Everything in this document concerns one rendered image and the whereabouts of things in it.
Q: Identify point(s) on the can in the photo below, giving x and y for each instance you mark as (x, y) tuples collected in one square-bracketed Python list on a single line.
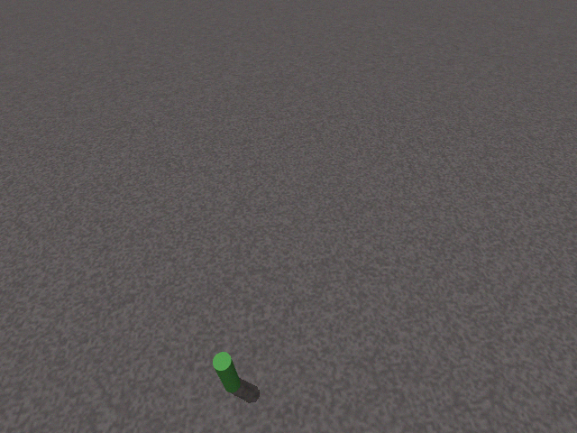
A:
[(225, 369)]

